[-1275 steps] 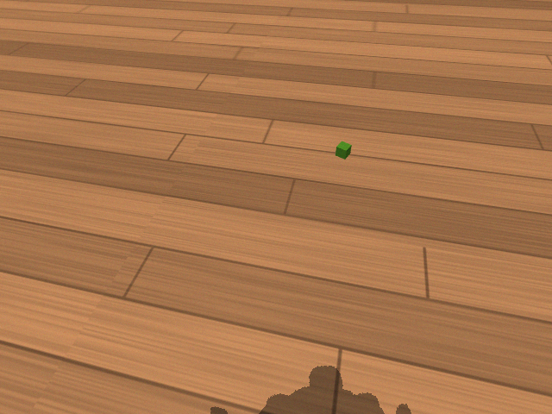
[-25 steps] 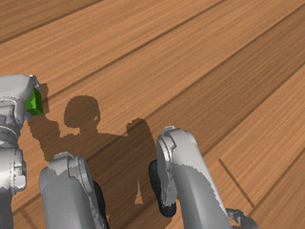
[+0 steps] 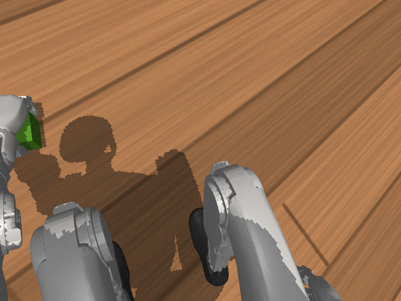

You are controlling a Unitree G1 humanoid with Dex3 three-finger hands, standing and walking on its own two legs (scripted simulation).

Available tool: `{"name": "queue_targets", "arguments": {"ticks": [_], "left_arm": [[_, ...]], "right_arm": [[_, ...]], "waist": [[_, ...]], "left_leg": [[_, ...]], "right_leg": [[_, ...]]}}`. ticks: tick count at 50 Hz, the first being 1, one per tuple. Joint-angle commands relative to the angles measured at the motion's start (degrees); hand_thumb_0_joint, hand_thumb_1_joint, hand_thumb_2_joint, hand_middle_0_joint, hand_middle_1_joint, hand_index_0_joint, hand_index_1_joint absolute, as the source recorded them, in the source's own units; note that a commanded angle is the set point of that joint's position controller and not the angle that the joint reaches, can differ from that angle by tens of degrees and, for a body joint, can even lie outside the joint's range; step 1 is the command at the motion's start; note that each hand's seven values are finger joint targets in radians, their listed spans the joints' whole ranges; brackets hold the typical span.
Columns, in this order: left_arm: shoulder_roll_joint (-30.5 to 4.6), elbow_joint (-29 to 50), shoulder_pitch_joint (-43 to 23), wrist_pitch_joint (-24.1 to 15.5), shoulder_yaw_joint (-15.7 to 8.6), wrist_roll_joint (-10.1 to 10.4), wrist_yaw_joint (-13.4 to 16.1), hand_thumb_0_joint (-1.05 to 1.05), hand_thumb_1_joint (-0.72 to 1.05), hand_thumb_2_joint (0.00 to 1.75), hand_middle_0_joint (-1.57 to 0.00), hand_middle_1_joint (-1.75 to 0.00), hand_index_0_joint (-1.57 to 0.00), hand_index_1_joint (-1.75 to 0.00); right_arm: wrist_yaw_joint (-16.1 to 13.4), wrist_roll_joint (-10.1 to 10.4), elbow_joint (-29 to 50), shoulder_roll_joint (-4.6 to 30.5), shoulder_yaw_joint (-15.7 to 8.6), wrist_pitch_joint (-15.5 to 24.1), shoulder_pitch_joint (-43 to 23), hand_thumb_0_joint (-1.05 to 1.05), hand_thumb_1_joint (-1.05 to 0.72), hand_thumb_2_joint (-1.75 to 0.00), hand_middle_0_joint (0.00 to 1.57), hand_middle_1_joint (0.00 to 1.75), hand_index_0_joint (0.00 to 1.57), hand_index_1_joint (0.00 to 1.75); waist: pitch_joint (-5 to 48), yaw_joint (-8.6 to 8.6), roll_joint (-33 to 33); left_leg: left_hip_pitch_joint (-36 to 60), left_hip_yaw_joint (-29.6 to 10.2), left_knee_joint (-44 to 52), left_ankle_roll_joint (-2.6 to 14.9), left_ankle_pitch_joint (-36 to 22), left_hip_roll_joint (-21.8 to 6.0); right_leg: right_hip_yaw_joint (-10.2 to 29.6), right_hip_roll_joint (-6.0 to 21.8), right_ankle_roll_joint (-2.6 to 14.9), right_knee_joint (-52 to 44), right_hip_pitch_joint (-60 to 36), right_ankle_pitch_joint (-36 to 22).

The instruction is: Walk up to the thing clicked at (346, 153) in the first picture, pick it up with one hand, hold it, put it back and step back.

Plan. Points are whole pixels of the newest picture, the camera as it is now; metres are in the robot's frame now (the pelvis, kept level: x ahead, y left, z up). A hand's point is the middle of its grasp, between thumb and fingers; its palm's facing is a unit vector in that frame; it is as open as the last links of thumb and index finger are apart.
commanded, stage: rest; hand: left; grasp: from above
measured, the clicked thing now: (17, 132) +0.47 +0.28 -0.23
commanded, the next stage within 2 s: open in 0.96 s
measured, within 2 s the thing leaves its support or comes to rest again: rests again in 0.66 s
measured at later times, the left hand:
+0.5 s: hand (26, 134) +0.47 +0.27 -0.25, palm faces -0.50 -0.07 -0.87, open 9.3 cm
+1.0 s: hand (27, 134) +0.47 +0.27 -0.26, palm faces -0.49 -0.08 -0.87, open 9.3 cm
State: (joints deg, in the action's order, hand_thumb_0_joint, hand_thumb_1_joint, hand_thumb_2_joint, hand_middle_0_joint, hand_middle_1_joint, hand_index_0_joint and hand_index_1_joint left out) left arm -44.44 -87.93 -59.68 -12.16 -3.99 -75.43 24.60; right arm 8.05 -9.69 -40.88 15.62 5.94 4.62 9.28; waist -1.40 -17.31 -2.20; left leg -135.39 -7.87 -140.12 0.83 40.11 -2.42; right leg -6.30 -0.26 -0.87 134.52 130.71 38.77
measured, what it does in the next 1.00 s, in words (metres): stands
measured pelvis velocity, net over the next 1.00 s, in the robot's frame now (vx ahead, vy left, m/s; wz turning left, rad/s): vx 0.00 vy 0.00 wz -0.07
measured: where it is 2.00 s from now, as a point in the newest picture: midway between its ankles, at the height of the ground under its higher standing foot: (168, 277)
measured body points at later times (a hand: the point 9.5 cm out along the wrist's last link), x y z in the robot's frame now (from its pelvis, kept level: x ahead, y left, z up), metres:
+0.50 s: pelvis +0.00 +0.00 -0.01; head +0.28 +0.08 +0.33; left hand +0.49 +0.27 -0.20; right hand +0.03 -0.26 -0.09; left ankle +0.07 +0.12 -0.29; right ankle +0.10 -0.12 -0.29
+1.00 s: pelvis +0.00 +0.00 -0.02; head +0.28 +0.10 +0.32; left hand +0.49 +0.27 -0.21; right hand +0.03 -0.25 -0.08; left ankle +0.07 +0.12 -0.29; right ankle +0.10 -0.12 -0.29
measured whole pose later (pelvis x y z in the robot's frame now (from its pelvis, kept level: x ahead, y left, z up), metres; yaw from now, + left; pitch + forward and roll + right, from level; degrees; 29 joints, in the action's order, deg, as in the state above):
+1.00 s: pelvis +0.00 +0.00 -0.02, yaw -4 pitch +31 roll -12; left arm -52.3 -98.0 -62.4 -11.6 -3.8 -74.8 32.6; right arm 13.2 -13.0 -39.0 17.9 13.6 11.2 7.4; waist -7.1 -21.6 -6.0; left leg -135.9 -12.2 -145.4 0.8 41.9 -2.9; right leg -9.6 -1.9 -1.7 136.5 130.0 38.4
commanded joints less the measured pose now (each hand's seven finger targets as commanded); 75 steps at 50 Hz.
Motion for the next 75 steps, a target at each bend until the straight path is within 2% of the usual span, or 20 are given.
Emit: {"name": "queue_targets", "arguments": {"ticks": [1, 5, 9, 15, 17, 21, 24, 29, 31, 35, 39, 41, 44, 53, 59, 62, 64, 65, 66, 75], "left_arm": [[-14.0, 10.3, -22.7, 0.2, -1.6, 0.4, 4.0, 0.0, 0.47, 0.72, -0.89, -0.6, -0.91, -0.58], [-15.1, 8.9, -18.6, 0.5, -2.5, 0.5, 5.0, 0.0, 0.5, 0.75, -0.91, -0.62, -0.92, -0.6], [-14.6, 5.6, -20.4, 0.3, -1.7, 0.5, 5.6, 0.0, 0.53, 0.73, -0.94, -0.59, -0.96, -0.57], [-16.2, 3.8, -20.3, 0.2, -2.0, 0.2, 6.6, 0.0, 0.54, 0.74, -0.95, -0.59, -0.96, -0.58], [-18.5, 5.9, -19.9, -0.1, -3.6, 0.3, 7.2, 0.0, 0.54, 0.72, -0.93, -0.6, -0.96, -0.58], [-16.9, 0.6, -19.7, -0.2, -1.9, 0.1, 7.8, 0.0, 0.56, 0.7, -0.96, -0.58, -0.98, -0.56], [-21.0, 4.0, -18.5, -0.3, -4.1, 0.4, 8.9, 0.0, 0.55, 0.71, -0.95, -0.58, -0.97, -0.56], [-17.9, -1.3, -20.0, 0.0, -1.3, 0.0, 9.2, 0.0, 0.56, 0.69, -0.95, -0.57, -0.98, -0.55], [-19.8, -0.1, -19.8, 0.0, -2.3, 0.4, 9.7, 0.0, 0.56, 0.68, -0.96, -0.56, -0.98, -0.54], [-20.6, -0.5, -20.9, 0.1, -2.7, -0.2, 10.1, 0.0, 0.59, 0.67, -0.96, -0.56, -0.99, -0.54], [-18.7, -1.2, -19.7, 0.5, -0.9, 1.0, 10.0, 0.0, 0.57, 0.67, -0.95, -0.57, -0.98, -0.55], [-21.8, 2.1, -20.2, 0.2, -2.6, 0.8, 10.6, 0.0, 0.58, 0.68, -0.96, -0.58, -0.98, -0.55], [-18.5, -1.0, -20.4, 0.6, -0.4, 0.6, 10.4, 0.0, 0.58, 0.71, -0.98, -0.56, -0.99, -0.55], [-20.4, -3.2, -20.5, 0.2, -0.8, 1.2, 10.6, 0.0, 0.56, 0.65, -0.94, -0.56, -0.97, -0.53], [-23.3, -4.2, -19.3, -0.1, -3.5, 0.1, 10.7, 0.0, 0.08, 0.66, -0.56, -0.6, -0.58, -0.58], [-19.3, -2.9, -20.8, -0.8, 0.3, 0.5, 10.6, 0.0, -0.11, 0.71, -0.45, -0.63, -0.46, -0.62], [-24.4, -1.6, -20.5, -0.9, -2.6, 0.0, 11.1, 0.0, -0.17, 0.72, -0.41, -0.64, -0.41, -0.64], [-21.5, -1.9, -20.5, -0.8, -0.3, 0.1, 10.6, 0.0, -0.21, 0.74, -0.39, -0.63, -0.38, -0.64], [-22.6, -4.8, -19.4, -0.5, -1.7, 0.5, 10.9, 0.0, -0.21, 0.77, -0.39, -0.65, -0.38, -0.66], [-20.4, -3.3, -19.3, 0.8, 0.5, 1.2, 10.3, 0.0, -0.38, 0.88, -0.26, -0.74, -0.23, -0.77]], "right_arm": [[0.1, -0.6, -1.0, 15.3, -4.0, 0.7, 13.8, 0.0, -0.9, -0.89, 0.2, 0.3, 0.2, 0.3], [0.3, -0.5, -0.5, 16.1, -3.9, 0.8, 13.3, 0.0, -0.9, -0.89, 0.2, 0.3, 0.2, 0.3], [0.8, -1.0, -0.7, 16.1, -3.0, 1.2, 13.5, 0.0, -0.9, -0.89, 0.2, 0.3, 0.2, 0.3], [1.5, -1.7, -0.8, 17.0, -1.7, 2.4, 13.2, 0.0, -0.9, -0.89, 0.2, 0.3, 0.2, 0.3], [1.5, -1.5, 0.0, 17.4, -1.6, 2.4, 13.0, 0.0, -0.9, -0.89, 0.2, 0.3, 0.2, 0.3], [2.0, -2.1, -0.4, 17.8, -0.5, 3.2, 12.4, 0.0, -0.9, -0.9, 0.2, 0.3, 0.2, 0.3], [2.0, -2.0, 0.2, 17.9, -0.1, 3.3, 11.9, 0.0, -0.9, -0.89, 0.2, 0.3, 0.2, 0.3], [2.8, -2.6, -0.2, 18.6, 0.8, 4.3, 11.6, 0.0, -0.9, -0.9, 0.2, 0.3, 0.2, 0.3], [2.8, -2.5, 0.2, 19.0, 1.0, 4.7, 11.3, 0.0, -0.9, -0.9, 0.2, 0.3, 0.2, 0.3], [3.5, -3.1, 1.2, 20.0, 1.2, 5.8, 10.6, 0.0, -0.9, -0.9, 0.2, 0.3, 0.2, 0.3], [4.0, -3.0, 0.3, 19.5, 1.8, 6.3, 10.4, 0.0, -0.9, -0.9, 0.2, 0.3, 0.2, 0.3], [4.1, -2.9, 1.1, 20.0, 1.8, 6.4, 10.5, 0.0, -0.9, -0.9, 0.2, 0.3, 0.2, 0.3], [4.6, -3.1, 0.5, 19.7, 2.2, 6.4, 11.1, 0.0, -0.9, -0.9, 0.2, 0.3, 0.2, 0.3], [4.9, -3.1, 1.8, 20.9, 3.1, 7.3, 9.4, 0.0, -0.9, -0.9, 0.2, 0.3, 0.2, 0.3], [5.1, -3.6, 1.5, 21.4, 3.2, 7.3, 10.1, 0.0, -0.89, -0.9, 0.2, 0.3, 0.2, 0.3], [5.1, -3.5, 3.0, 20.6, 3.6, 7.6, 8.6, 0.0, -0.89, -0.9, 0.2, 0.3, 0.2, 0.3], [5.1, -3.7, 2.1, 21.6, 3.3, 7.5, 9.8, 0.0, -0.89, -0.9, 0.2, 0.3, 0.2, 0.3], [5.2, -3.4, 2.6, 20.9, 3.6, 7.7, 9.6, 0.0, -0.89, -0.9, 0.2, 0.3, 0.2, 0.3], [5.3, -3.7, 1.7, 21.4, 3.5, 7.7, 9.6, 0.0, -0.89, -0.9, 0.2, 0.3, 0.2, 0.3], [5.7, -3.3, 1.9, 21.3, 3.6, 8.1, 9.6, 0.0, -0.89, -0.9, 0.2, 0.3, 0.2, 0.3]], "waist": [[42.8, -2.01, 23.1], [44.5, -0.66, 25.1], [40.6, -2.9, 23.2], [38.5, -3.83, 24.1], [41.6, -2.62, 25.7], [37.1, -4.8, 23.4], [40.9, -2.34, 25.9], [34.6, -6.07, 23.3], [35.6, -4.65, 24.8], [34.1, -6.48, 24.4], [34.5, -5.79, 26.0], [37.8, -5.18, 27.2], [35.2, -6.94, 25.9], [33.2, -6.96, 24.7], [30.7, -7.43, 25.1], [31.7, -7.47, 25.2], [32.8, -7.1, 25.0], [33.4, -7.07, 25.6], [31.7, -7.88, 24.2], [31.1, -6.97, 26.7]], "left_leg": [[31.9, 4.2, 12.0, 0.57, -13.7, 1.1], [34.1, 3.4, 12.3, -0.02, -16.7, 0.9], [29.8, 3.1, 11.1, 0.4, -14.3, 0.9], [30.3, 2.9, 10.1, 0.32, -14.3, 0.8], [31.8, 2.5, 10.8, -0.04, -15.9, 0.8], [29.0, 2.5, 9.0, 0.36, -14.1, 0.5], [29.8, 2.6, 9.7, 0.3, -15.7, 0.3], [27.4, 2.0, 8.1, 0.59, -12.8, 0.2], [28.4, 1.6, 8.9, 0.27, -13.2, 0.2], [28.7, 1.2, 8.5, 0.25, -12.1, 0.0], [29.9, 0.8, 8.7, -0.07, -13.4, -0.3], [31.1, 0.8, 9.0, -0.14, -15.0, -0.3], [29.7, 0.6, 8.6, -0.02, -15.1, -0.4], [28.7, -0.3, 9.1, -0.01, -12.8, -0.6], [28.3, -0.5, 9.1, -0.25, -12.6, -0.6], [27.8, -0.1, 8.9, 0.05, -12.1, -0.6], [27.8, 0.2, 8.4, 0.31, -11.9, -0.6], [28.6, 0.3, 8.2, 0.13, -13.1, -0.6], [27.3, -0.1, 8.0, 0.21, -12.0, -0.8], [28.8, -0.6, 9.7, -0.29, -12.3, -0.7]], "right_leg": [[-4.2, -2.6, 2.41, -12.0, -21.1, -16.4], [-4.8, -2.7, 2.73, -10.4, -21.3, -18.3], [-5.2, -3.0, 2.56, -10.4, -20.4, -16.8], [-5.7, -3.2, 2.51, -9.8, -20.6, -17.0], [-6.0, -3.2, 2.66, -9.5, -22.1, -17.9], [-6.2, -3.5, 2.45, -9.4, -20.9, -17.4], [-5.7, -3.9, 2.23, -9.9, -24.9, -18.8], [-6.7, -4.0, 2.2, -9.3, -21.0, -16.9], [-6.9, -3.9, 2.54, -9.4, -21.1, -16.5], [-7.5, -4.1, 2.25, -9.0, -20.7, -15.9], [-7.6, -4.2, 2.32, -8.9, -21.0, -17.2], [-7.6, -4.4, 2.29, -9.2, -23.5, -18.6], [-7.9, -4.5, 2.15, -9.0, -22.8, -19.0], [-8.3, -4.7, 2.14, -9.6, -22.4, -16.9], [-8.6, -4.5, 2.13, -9.2, -21.5, -16.4], [-8.1, -4.9, 2.12, -10.0, -22.5, -16.6], [-8.0, -5.0, 1.87, -10.4, -23.9, -16.5], [-7.9, -5.0, 1.97, -9.8, -23.6, -17.4], [-8.2, -5.0, 1.87, -9.6, -23.4, -16.6], [-8.6, -4.9, 2.22, -9.6, -21.6, -16.5]]}}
